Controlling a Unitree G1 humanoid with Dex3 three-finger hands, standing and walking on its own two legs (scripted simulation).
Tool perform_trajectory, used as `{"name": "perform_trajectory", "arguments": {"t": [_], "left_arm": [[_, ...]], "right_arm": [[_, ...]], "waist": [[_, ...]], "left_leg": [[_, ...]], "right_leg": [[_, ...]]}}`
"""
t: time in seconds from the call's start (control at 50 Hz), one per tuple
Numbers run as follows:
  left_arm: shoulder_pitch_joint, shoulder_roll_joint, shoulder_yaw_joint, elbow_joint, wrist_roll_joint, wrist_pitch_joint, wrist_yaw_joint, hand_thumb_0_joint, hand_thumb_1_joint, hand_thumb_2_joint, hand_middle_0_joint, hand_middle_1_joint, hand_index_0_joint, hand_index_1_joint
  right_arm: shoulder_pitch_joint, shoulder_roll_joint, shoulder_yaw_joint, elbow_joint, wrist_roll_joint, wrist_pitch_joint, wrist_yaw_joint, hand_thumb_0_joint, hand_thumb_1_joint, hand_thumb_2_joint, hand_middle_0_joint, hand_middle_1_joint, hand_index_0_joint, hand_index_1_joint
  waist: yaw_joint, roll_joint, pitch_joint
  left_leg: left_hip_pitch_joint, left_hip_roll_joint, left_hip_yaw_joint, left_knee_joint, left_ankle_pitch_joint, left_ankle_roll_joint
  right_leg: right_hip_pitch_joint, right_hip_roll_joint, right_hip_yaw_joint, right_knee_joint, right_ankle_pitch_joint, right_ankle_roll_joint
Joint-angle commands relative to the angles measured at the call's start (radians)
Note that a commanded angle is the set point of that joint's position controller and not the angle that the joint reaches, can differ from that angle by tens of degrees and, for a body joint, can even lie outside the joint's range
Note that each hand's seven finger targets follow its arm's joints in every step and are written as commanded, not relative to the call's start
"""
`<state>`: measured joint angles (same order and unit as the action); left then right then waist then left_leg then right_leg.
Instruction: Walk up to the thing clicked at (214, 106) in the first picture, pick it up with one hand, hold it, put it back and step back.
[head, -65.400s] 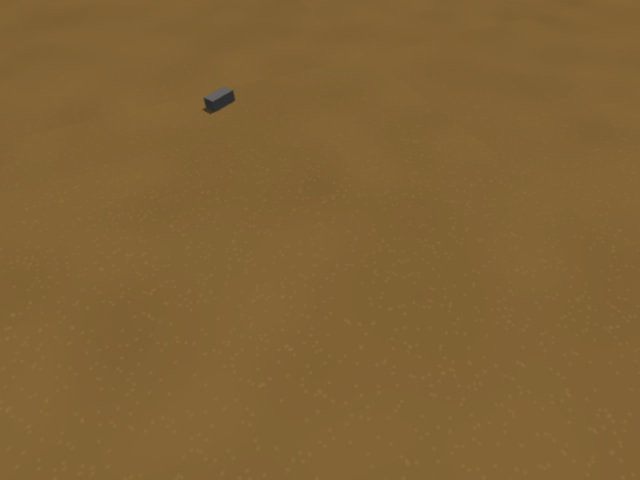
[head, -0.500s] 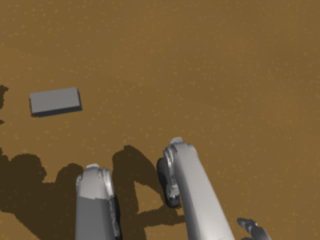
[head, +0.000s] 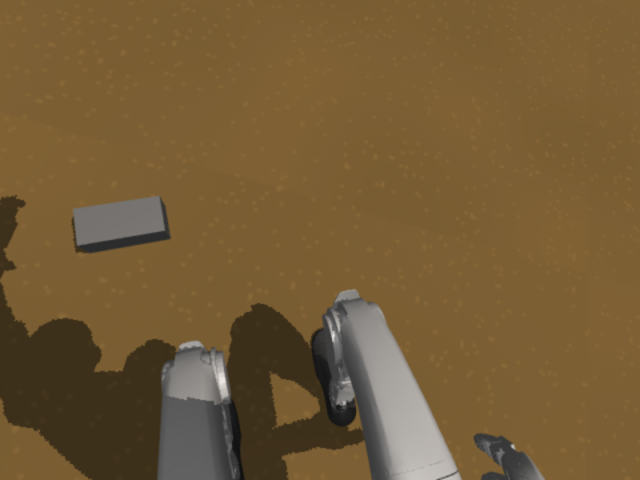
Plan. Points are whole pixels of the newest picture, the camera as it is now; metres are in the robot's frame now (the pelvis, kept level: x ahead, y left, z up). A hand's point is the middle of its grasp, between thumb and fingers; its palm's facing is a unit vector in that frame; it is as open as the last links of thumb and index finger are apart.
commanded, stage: go down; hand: left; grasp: from above
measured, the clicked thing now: (124, 224) +0.57 +0.23 -0.48
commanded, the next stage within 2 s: withdraw in 0.82 s
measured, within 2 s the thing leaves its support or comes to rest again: neither
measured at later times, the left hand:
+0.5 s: hand out of the picture +0.54 +0.30 -0.03, palm faces -0.46 -0.04 -0.89, open 14.0 cm
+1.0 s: hand out of the picture +0.55 +0.30 -0.01, palm faces -0.45 -0.03 -0.89, open 14.1 cm
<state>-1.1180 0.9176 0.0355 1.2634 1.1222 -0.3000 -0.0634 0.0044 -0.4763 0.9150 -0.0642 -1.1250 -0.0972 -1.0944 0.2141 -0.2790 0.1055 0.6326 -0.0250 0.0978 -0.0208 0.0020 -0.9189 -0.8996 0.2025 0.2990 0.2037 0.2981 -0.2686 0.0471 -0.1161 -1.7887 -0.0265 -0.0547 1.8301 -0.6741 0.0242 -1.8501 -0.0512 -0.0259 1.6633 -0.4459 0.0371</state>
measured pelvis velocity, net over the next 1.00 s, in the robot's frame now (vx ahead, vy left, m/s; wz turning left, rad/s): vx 0.01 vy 0.00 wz -0.02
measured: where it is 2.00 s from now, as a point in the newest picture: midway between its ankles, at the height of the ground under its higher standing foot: (284, 428)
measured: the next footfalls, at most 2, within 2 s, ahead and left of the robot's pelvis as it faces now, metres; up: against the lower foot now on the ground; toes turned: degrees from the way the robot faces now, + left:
none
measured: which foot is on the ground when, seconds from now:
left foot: down 0.00-1.00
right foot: down 0.00-1.00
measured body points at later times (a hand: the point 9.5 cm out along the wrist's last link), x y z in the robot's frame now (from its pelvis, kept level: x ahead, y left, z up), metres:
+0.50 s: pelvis +0.01 +0.00 +0.02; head +0.23 +0.03 +0.41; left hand +0.56 +0.30 +0.03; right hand +0.03 -0.27 -0.10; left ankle +0.05 +0.10 -0.48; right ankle +0.13 -0.15 -0.48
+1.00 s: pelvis +0.01 +0.00 +0.03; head +0.23 +0.04 +0.42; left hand +0.57 +0.30 +0.04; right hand +0.02 -0.26 -0.08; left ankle +0.05 +0.10 -0.48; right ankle +0.13 -0.15 -0.48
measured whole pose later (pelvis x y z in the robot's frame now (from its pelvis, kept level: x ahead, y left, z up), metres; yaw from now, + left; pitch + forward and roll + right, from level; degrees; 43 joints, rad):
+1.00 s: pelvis +0.01 +0.00 +0.03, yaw -1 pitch +36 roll -5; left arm -1.14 0.93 0.03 1.31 1.13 -0.29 -0.05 0.00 -0.54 0.96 -0.07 -1.09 -0.09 -1.08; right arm 0.23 -0.26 0.11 0.66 -0.02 0.11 -0.02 0.00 -0.93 -0.91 0.20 0.30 0.20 0.30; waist -0.28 0.04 -0.11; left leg -1.69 -0.01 -0.05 1.73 -0.66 0.03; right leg -1.75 -0.03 -0.03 1.56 -0.43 0.04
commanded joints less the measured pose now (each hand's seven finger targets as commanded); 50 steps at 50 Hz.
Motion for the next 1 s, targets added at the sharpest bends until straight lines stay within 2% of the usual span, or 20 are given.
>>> {"name": "perform_trajectory", "arguments": {"t": [0.0, 0.06, 0.1, 0.16, 0.2, 0.26, 0.34, 0.42, 0.48, 0.5, 0.54, 0.6, 0.66, 0.76, 0.84, 0.86, 0.88, 0.92, 0.94, 0.98], "left_arm": [[-0.385, 0.326, 0.08, -0.177, -0.027, -0.008, 0.047, 0.0, -0.504, 0.922, -0.049, -1.126, -0.082, -1.091], [-0.39, 0.32, 0.075, -0.2, -0.018, -0.009, 0.049, 0.0, -0.517, 0.933, -0.05, -1.127, -0.079, -1.096], [-0.394, 0.344, 0.089, -0.201, -0.021, -0.006, 0.052, 0.0, -0.531, 0.943, -0.05, -1.115, -0.074, -1.089], [-0.396, 0.327, 0.079, -0.196, -0.023, -0.006, 0.045, 0.0, -0.533, 0.947, -0.05, -1.113, -0.073, -1.088], [-0.387, 0.333, 0.078, -0.203, -0.018, -0.004, 0.045, 0.0, -0.528, 0.94, -0.051, -1.119, -0.077, -1.092], [-0.371, 0.322, 0.077, -0.194, -0.029, 0.0, 0.042, 0.0, -0.538, 0.948, -0.05, -1.113, -0.073, -1.089], [-0.369, 0.316, 0.07, -0.172, -0.037, -0.001, 0.04, 0.0, -0.534, 0.941, -0.049, -1.118, -0.075, -1.09], [-0.363, 0.292, 0.052, -0.148, -0.027, -0.003, 0.042, 0.0, -0.529, 0.939, -0.052, -1.121, -0.078, -1.093], [-0.371, 0.321, 0.065, -0.154, -0.021, -0.003, 0.049, 0.0, -0.543, 0.952, -0.051, -1.109, -0.073, -1.086], [-0.386, 0.308, 0.059, -0.162, -0.023, -0.007, 0.048, 0.0, -0.538, 0.947, -0.052, -1.111, -0.075, -1.087], [-0.394, 0.323, 0.065, -0.156, -0.016, -0.009, 0.049, 0.0, -0.549, 0.958, -0.051, -1.103, -0.07, -1.083], [-0.393, 0.316, 0.06, -0.152, -0.01, -0.009, 0.056, 0.0, -0.556, 0.962, -0.052, -1.102, -0.069, -1.083], [-0.389, 0.321, 0.059, -0.13, -0.007, -0.008, 0.057, 0.0, -0.549, 0.953, -0.051, -1.107, -0.071, -1.085], [-0.413, 0.315, 0.056, -0.149, 0.002, 0.003, 0.058, 0.0, -0.551, 0.953, -0.053, -1.107, -0.073, -1.086], [-0.426, 0.332, 0.065, -0.145, -0.012, 0.005, 0.057, 0.0, -0.562, 0.963, -0.052, -1.101, -0.068, -1.083], [-0.411, 0.328, 0.065, -0.144, -0.015, 0.005, 0.054, 0.0, -0.562, 0.962, -0.053, -1.107, -0.07, -1.089], [-0.427, 0.322, 0.063, -0.162, -0.017, 0.003, 0.054, 0.0, -0.611, 1.042, -0.065, -1.092, -0.049, -1.11], [-0.404, 0.309, 0.053, -0.145, -0.01, 0.006, 0.052, 0.0, -0.511, 0.922, -0.077, -1.082, -0.095, -1.064], [-0.385, 0.275, 0.033, -0.113, -0.012, 0.008, 0.051, 0.0, -0.494, 0.906, -0.075, -1.095, -0.101, -1.068], [-0.348, 0.262, 0.022, -0.071, -0.008, 0.009, 0.054, 0.0, -0.59, 1.028, -0.071, -1.056, -0.067, -1.062]], "right_arm": [[0.203, -0.205, -0.076, -0.016, 0.002, -0.008, -0.015, 0.0, -0.921, -0.904, 0.2, 0.3, 0.2, 0.3], [0.21, -0.198, -0.076, -0.018, 0.002, -0.004, -0.013, 0.0, -0.923, -0.905, 0.2, 0.3, 0.2, 0.3], [0.211, -0.201, -0.076, -0.014, 0.003, -0.003, -0.014, 0.0, -0.924, -0.906, 0.2, 0.3, 0.2, 0.3], [0.213, -0.201, -0.08, -0.008, 0.005, -0.003, -0.015, 0.0, -0.925, -0.906, 0.2, 0.3, 0.2, 0.3], [0.214, -0.2, -0.08, -0.002, 0.003, 0.001, -0.015, 0.0, -0.924, -0.906, 0.2, 0.3, 0.2, 0.3], [0.218, -0.197, -0.079, 0.0, 0.004, 0.002, -0.013, 0.0, -0.925, -0.907, 0.2, 0.3, 0.2, 0.3], [0.211, -0.192, -0.078, 0.0, 0.007, -0.001, -0.015, 0.0, -0.926, -0.906, 0.2, 0.3, 0.2, 0.3], [0.205, -0.192, -0.076, -0.001, 0.008, 0.0, -0.016, 0.0, -0.925, -0.907, 0.2, 0.3, 0.2, 0.3], [0.208, -0.191, -0.073, 0.004, 0.009, 0.001, -0.016, 0.0, -0.926, -0.907, 0.2, 0.3, 0.2, 0.3], [0.212, -0.191, -0.074, 0.004, 0.008, 0.0, -0.016, 0.0, -0.926, -0.907, 0.2, 0.3, 0.2, 0.3], [0.218, -0.196, -0.072, 0.01, 0.006, 0.0, -0.015, 0.0, -0.926, -0.907, 0.2, 0.3, 0.2, 0.3], [0.226, -0.191, -0.068, 0.007, 0.004, 0.002, -0.011, 0.0, -0.927, -0.907, 0.2, 0.3, 0.199, 0.3], [0.22, -0.19, -0.069, 0.002, 0.007, 0.003, -0.012, 0.0, -0.928, -0.908, 0.2, 0.3, 0.2, 0.3], [0.222, -0.2, -0.076, 0.002, 0.004, 0.008, -0.009, 0.0, -0.929, -0.909, 0.199, 0.3, 0.199, 0.3], [0.223, -0.192, -0.069, 0.004, 0.007, 0.009, -0.01, 0.0, -0.928, -0.908, 0.199, 0.3, 0.199, 0.3], [0.223, -0.19, -0.071, 0.003, 0.006, 0.008, -0.01, 0.0, -0.93, -0.909, 0.199, 0.3, 0.199, 0.3], [0.225, -0.188, -0.068, 0.006, 0.005, 0.008, -0.01, 0.0, -0.938, -0.914, 0.199, 0.301, 0.199, 0.301], [0.226, -0.192, -0.071, 0.006, 0.006, 0.007, -0.012, 0.0, -0.911, -0.906, 0.199, 0.301, 0.199, 0.301], [0.223, -0.188, -0.07, 0.009, 0.007, 0.006, -0.012, 0.0, -0.911, -0.905, 0.199, 0.3, 0.199, 0.3], [0.224, -0.185, -0.067, 0.011, 0.008, 0.005, -0.012, 0.0, -0.921, -0.908, 0.199, 0.3, 0.199, 0.3]], "waist": [[0.002, 0.249, -0.661], [0.002, 0.253, -0.71], [0.006, 0.264, -0.699], [0.0, 0.277, -0.702], [0.009, 0.281, -0.719], [0.007, 0.263, -0.72], [0.005, 0.234, -0.65], [0.001, 0.249, -0.64], [0.005, 0.245, -0.65], [-0.001, 0.253, -0.654], [-0.005, 0.265, -0.673], [-0.005, 0.262, -0.675], [-0.004, 0.268, -0.644], [-0.001, 0.309, -0.677], [-0.008, 0.267, -0.656], [-0.007, 0.259, -0.655], [-0.013, 0.27, -0.663], [-0.006, 0.28, -0.672], [-0.016, 0.268, -0.642], [-0.013, 0.226, -0.608]], "left_leg": [[0.385, 0.001, 0.011, -0.291, 0.219, 0.002], [0.39, -0.003, 0.024, -0.282, 0.241, 0.006], [0.399, 0.0, 0.019, -0.297, 0.248, 0.002], [0.434, 0.005, 0.008, -0.307, 0.254, -0.002], [0.456, 0.006, 0.011, -0.304, 0.29, -0.003], [0.464, 0.007, 0.01, -0.298, 0.339, -0.003], [0.421, 0.008, 0.01, -0.326, 0.261, 0.0], [0.459, 0.013, 0.002, -0.344, 0.254, -0.004], [0.457, 0.012, 0.004, -0.342, 0.277, -0.005], [0.468, 0.013, 0.005, -0.338, 0.286, -0.005], [0.497, 0.016, -0.004, -0.325, 0.351, -0.01], [0.481, 0.013, 0.009, -0.322, 0.369, -0.006], [0.468, 0.012, 0.009, -0.345, 0.312, -0.007], [0.572, 0.026, -0.02, -0.365, 0.354, -0.02], [0.496, 0.019, -0.002, -0.365, 0.291, -0.009], [0.488, 0.016, 0.002, -0.364, 0.277, -0.005], [0.499, 0.018, 0.002, -0.361, 0.297, -0.007], [0.536, 0.022, -0.009, -0.367, 0.318, -0.011], [0.523, 0.024, -0.008, -0.362, 0.321, -0.011], [0.467, 0.02, -0.001, -0.359, 0.305, -0.008]], "right_leg": [[0.454, 0.036, -0.031, -0.137, 0.063, -0.08], [0.504, 0.04, -0.027, -0.144, 0.083, -0.08], [0.498, 0.039, -0.027, -0.148, 0.088, -0.08], [0.482, 0.041, -0.03, -0.15, 0.087, -0.082], [0.488, 0.043, -0.031, -0.157, 0.108, -0.084], [0.503, 0.043, -0.029, -0.16, 0.142, -0.085], [0.517, 0.043, -0.03, -0.182, 0.095, -0.082], [0.496, 0.046, -0.035, -0.192, 0.078, -0.085], [0.515, 0.046, -0.032, -0.193, 0.098, -0.085], [0.507, 0.047, -0.031, -0.195, 0.103, -0.085], [0.49, 0.047, -0.031, -0.182, 0.138, -0.087], [0.528, 0.049, -0.028, -0.189, 0.163, -0.088], [0.523, 0.049, -0.028, -0.201, 0.123, -0.087], [0.466, 0.052, -0.035, -0.202, 0.118, -0.09], [0.534, 0.052, -0.028, -0.219, 0.108, -0.084], [0.544, 0.053, -0.029, -0.225, 0.099, -0.083], [0.538, 0.052, -0.028, -0.222, 0.111, -0.084], [0.514, 0.053, -0.031, -0.219, 0.113, -0.087], [0.499, 0.054, -0.033, -0.22, 0.114, -0.086], [0.529, 0.054, -0.033, -0.219, 0.116, -0.086]]}}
